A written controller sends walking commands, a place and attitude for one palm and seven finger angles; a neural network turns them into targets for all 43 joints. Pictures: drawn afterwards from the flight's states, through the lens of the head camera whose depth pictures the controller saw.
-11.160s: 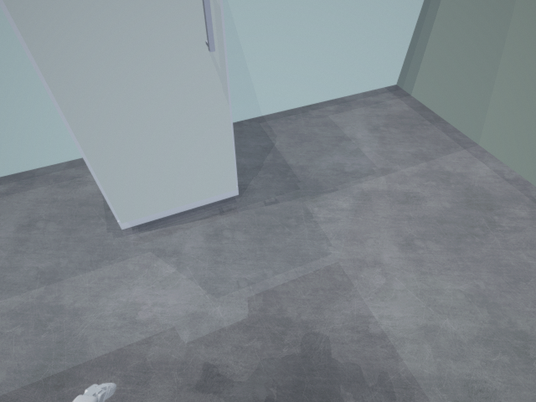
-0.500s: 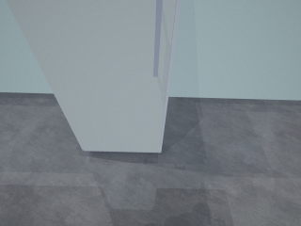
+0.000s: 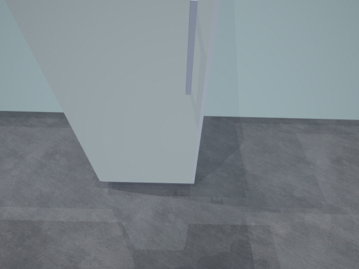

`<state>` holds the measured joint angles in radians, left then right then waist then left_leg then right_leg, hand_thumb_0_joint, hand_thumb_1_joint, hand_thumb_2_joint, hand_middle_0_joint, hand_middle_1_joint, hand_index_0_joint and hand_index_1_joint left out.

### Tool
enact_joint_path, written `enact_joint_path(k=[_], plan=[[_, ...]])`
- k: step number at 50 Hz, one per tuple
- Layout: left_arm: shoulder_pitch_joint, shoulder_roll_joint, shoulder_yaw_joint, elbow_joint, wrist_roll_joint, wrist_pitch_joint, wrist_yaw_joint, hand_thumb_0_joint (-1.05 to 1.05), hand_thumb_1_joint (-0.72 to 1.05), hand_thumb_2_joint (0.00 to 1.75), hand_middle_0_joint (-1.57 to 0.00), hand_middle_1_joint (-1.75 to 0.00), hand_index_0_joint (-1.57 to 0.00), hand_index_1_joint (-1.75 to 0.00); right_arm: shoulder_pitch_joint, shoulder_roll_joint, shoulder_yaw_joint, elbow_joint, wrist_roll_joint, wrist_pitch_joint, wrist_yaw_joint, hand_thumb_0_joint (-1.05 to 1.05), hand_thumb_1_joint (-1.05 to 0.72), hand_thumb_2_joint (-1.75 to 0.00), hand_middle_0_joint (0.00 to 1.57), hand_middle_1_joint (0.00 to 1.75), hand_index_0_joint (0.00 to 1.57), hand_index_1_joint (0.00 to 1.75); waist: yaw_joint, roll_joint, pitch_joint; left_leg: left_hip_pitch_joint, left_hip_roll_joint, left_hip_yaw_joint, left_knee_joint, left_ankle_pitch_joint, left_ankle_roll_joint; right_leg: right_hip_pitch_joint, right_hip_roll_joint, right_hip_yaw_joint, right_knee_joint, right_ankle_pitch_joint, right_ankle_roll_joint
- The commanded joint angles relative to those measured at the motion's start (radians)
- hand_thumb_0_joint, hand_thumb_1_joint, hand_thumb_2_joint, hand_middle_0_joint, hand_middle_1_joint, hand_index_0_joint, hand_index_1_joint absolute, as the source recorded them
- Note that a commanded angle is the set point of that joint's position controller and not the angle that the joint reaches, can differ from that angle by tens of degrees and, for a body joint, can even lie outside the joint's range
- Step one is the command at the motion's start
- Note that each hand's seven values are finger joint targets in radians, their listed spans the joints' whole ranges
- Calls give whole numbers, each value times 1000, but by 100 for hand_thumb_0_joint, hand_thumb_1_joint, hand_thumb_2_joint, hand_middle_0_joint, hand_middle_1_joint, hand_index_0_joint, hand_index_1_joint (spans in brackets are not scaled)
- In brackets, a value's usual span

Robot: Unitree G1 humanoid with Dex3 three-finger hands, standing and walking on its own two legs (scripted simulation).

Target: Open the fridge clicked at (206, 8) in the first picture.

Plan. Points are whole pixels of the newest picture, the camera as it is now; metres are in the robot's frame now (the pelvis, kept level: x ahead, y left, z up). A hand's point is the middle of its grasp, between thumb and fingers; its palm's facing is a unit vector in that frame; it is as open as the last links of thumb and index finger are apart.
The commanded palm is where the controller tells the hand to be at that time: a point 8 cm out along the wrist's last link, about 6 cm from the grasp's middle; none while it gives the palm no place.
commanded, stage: shuffle to correct the standing spot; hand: right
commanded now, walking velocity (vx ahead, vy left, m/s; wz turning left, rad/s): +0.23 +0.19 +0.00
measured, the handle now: (190, 50) +0.66 +0.01 +0.16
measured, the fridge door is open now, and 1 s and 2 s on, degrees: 0 0 0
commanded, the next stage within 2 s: come to a stop and stand still in 0.88 s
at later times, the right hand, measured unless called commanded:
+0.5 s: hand out of the picture +0.02 -0.10 -0.18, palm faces +0.14 +0.98 -0.15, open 7.4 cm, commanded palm none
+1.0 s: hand (211, 216) +0.30 -0.08 -0.17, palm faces -0.03 +0.97 -0.25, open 7.3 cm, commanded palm none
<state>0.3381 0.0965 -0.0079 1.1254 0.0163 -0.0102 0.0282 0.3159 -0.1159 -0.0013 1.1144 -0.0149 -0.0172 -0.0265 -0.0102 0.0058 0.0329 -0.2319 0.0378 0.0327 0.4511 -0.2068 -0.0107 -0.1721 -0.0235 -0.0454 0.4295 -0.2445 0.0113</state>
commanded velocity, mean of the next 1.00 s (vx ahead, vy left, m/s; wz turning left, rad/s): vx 0.13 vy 0.16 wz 0.04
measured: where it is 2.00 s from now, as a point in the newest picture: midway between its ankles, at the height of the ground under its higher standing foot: outside the picture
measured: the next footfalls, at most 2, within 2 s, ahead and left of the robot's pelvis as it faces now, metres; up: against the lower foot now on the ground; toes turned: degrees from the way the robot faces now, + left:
right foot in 0.62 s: +0.23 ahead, -0.05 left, +0.00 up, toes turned -7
left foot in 0.98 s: +0.28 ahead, +0.27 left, +0.00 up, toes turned +8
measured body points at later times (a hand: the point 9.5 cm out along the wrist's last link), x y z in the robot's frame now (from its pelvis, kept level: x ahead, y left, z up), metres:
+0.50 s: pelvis +0.10 +0.05 -0.01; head +0.13 +0.04 +0.44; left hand +0.13 +0.28 -0.16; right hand +0.02 -0.15 -0.16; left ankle +0.02 +0.13 -0.74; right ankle +0.09 -0.06 -0.68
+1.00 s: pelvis +0.21 +0.13 -0.02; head +0.25 +0.14 +0.43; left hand +0.21 +0.39 -0.17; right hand +0.30 -0.13 -0.15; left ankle +0.25 +0.27 -0.75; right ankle +0.20 -0.04 -0.74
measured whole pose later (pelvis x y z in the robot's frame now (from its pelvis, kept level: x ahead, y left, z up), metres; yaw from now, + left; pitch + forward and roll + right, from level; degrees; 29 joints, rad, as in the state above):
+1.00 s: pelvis +0.21 +0.13 -0.02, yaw +2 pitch +1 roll +0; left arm 0.27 0.21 0.08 1.03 0.04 0.01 0.02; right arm 0.18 -0.23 -0.08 0.95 -0.04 0.00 0.02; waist 0.02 -0.01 0.05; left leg -0.36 0.07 0.09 0.57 -0.23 -0.04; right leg -0.30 -0.16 -0.09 0.65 -0.38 0.07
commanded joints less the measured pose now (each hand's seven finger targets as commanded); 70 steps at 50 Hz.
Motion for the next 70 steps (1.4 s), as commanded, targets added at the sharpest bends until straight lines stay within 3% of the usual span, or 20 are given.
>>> enact_joint_path(k=[1, 11, 15, 17, 20, 28, 29, 31, 32, 35, 39, 46, 48, 49, 51, 55, 62, 67, 68, 70], plan=[[89, 78, 14, -10, -2, -13, 8, 0, 90, 90, -20, -30, -20, -30, 89, -84, -17, -18, 3, -10, -4, 0, -90, -90, 20, 30, 20, 30, 5, 7, 24, 17, 56, -62, -83, -55, 40, -52, -65, 55, -96, -16, -30], [116, 163, 67, -35, 17, -12, 12, 0, 90, 90, -20, -30, -20, -30, 73, -45, -45, -76, -18, 2, 37, 0, -90, -90, 20, 30, 20, 30, 24, -160, 139, -177, -19, 51, 157, -168, 57, -100, -228, 265, -195, -372, -147], [47, 89, 52, -74, 8, -30, 12, 0, 90, 90, -20, -30, -20, -30, 273, -136, -73, -12, -14, -22, 28, 0, -90, -90, 20, 30, 20, 30, -65, 204, 47, 247, 154, -228, -89, -43, 139, -385, -20, -52, 265, -164, -56], [-90, 97, 51, -132, 8, -28, 6, 0, 90, 90, -20, -30, -20, -30, 380, -158, -75, 27, -6, -25, 7, 0, -90, -90, 20, 30, 20, 30, -106, 296, 54, 329, 292, -382, -151, 301, 245, -582, -19, -23, 649, -369, -48], [-125, 71, 56, -130, 5, -30, -8, 0, 90, 90, -20, -30, -20, -30, 292, -105, -57, 0, -14, -33, -5, 0, -90, -90, 20, 30, 20, 30, -52, 48, 43, 279, 256, -236, -112, 454, 279, -558, -54, -25, 721, -292, -39], [-17, 76, 58, -100, 3, -39, 3, 0, 90, 90, -20, -30, -20, -30, 142, -123, -57, -48, -14, -27, 9, 0, -90, -90, 20, 30, 20, 30, 73, 60, -22, 52, 93, -79, 45, 570, 183, -53, 12, -133, 151, 44, -38], [93, 124, 67, -68, 7, -45, 17, 0, 90, 90, -20, -30, -20, -30, 146, -117, -57, -49, -6, -23, 13, 0, -90, -90, 20, 30, 20, 30, 114, 23, -98, -6, 61, -68, 222, 485, 148, 139, -37, -89, 57, 156, -48], [215, 292, 92, -50, 11, -50, 37, 0, 90, 90, -20, -30, -20, -30, 193, -59, -45, -80, 5, -21, 22, 0, -90, -90, 20, 30, 20, 30, 119, -274, -227, -338, -73, -23, 774, -374, 59, 362, -534, 508, -62, 565, -279], [158, 291, 93, -77, 1, -37, 32, 0, 90, 90, -20, -30, -20, -30, 157, -106, -54, -103, -8, -9, 16, 0, -90, -90, 20, 30, 20, 30, 106, -121, -147, -350, -27, -95, 871, -362, 64, 219, -553, 496, -92, 430, -333], [-57, 181, 65, -125, 10, -50, 29, 0, 90, 90, -20, -30, -20, -30, 97, -61, -67, -107, -28, 16, 35, 0, -90, -90, 20, 30, 20, 30, 13, -137, 96, -376, 49, -93, 860, -181, 21, -132, -420, 287, -208, 155, -226], [-96, 200, 73, -135, 18, -50, 23, 0, 90, 90, -20, -30, -20, -30, 106, -35, -66, -112, -15, 42, 51, 0, -90, -90, 20, 30, 20, 30, -22, -151, 9, -241, 55, -15, 606, -119, -9, -150, -302, 49, -166, 228, -160], [-71, 280, 119, -149, 26, -1, 4, 0, 90, 90, -20, -30, -20, -30, -19, -98, -75, -170, -16, 29, 57, 0, -90, -90, 20, 30, 20, 30, 15, -191, -27, -42, -2, 109, 134, -45, -31, -147, -270, 40, -36, 56, -90], [-57, 238, 110, -152, 22, 2, -2, 0, 90, 90, -20, -30, -20, -30, 72, -179, -88, -146, -17, 10, 51, 0, -90, -90, 20, 30, 20, 30, -35, -15, -84, 168, 47, 33, -47, 81, -4, -239, -168, -44, 195, -7, -17], [-58, 147, 89, -178, 14, 5, -4, 0, 90, 90, -20, -30, -20, -30, 116, -294, -109, -129, -27, 8, 35, 0, -90, -90, 20, 30, 20, 30, -54, 331, -115, 292, 273, -196, -95, 301, 73, -437, -38, -153, 450, -341, 32], [-89, 138, 73, -204, 3, 19, 9, 0, 90, 90, -20, -30, -20, -30, 91, -269, -92, -150, -15, 17, 20, 0, -90, -90, 20, 30, 20, 30, -60, 218, -127, 170, 337, -205, -95, 457, 192, -405, -60, 5, 678, -413, 12], [-29, 115, 55, -129, -11, 25, -3, 0, 90, 90, -20, -30, -20, -30, -70, -201, -59, -165, -11, -10, -4, 0, -90, -90, 20, 30, 20, 30, 17, 156, -86, 54, 267, -93, -37, 682, 164, -249, -60, 4, 511, -247, 35], [-82, 135, 62, -157, -6, 41, 0, 0, 90, 90, -20, -30, -20, -30, -26, -256, -97, -142, -9, 12, -22, 0, -90, -90, 20, 30, 20, 30, -32, 106, -88, 172, 349, -193, 0, 783, 226, -248, -6, -2, 312, -203, 46], [-9, 166, 76, -147, -2, 32, 1, 0, 90, 90, -20, -30, -20, -30, -96, -206, -90, -168, 0, 33, -15, 0, -90, -90, 20, 30, 20, 30, 24, 28, -125, -43, 198, -76, 123, 335, 92, 86, -89, 46, -19, 230, -2], [-21, 224, 84, -167, 6, 27, 3, 0, 90, 90, -20, -30, -20, -30, -87, -154, -78, -181, 5, 41, -11, 0, -90, -90, 20, 30, 20, 30, 16, -193, -117, -132, 71, 37, 230, -27, 13, 97, -256, 220, -57, 521, -95], [-103, 217, 75, -191, 8, 32, 9, 0, 90, 90, -20, -30, -20, -30, -97, -147, -73, -165, -4, 63, -22, 0, -90, -90, 20, 30, 20, 30, 17, -214, -72, -109, 12, -40, 547, -391, -1, -72, -311, 231, -143, 490, -222]])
